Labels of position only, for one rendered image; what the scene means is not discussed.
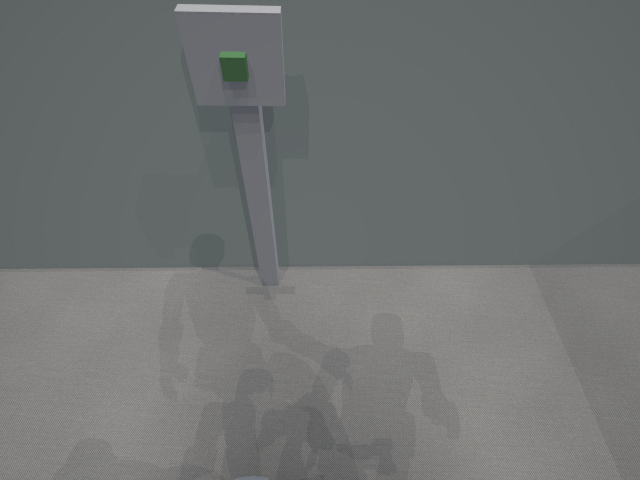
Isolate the button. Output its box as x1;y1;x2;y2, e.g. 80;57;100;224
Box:
219;51;249;82

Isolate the panel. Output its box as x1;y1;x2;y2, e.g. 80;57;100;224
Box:
174;4;286;286

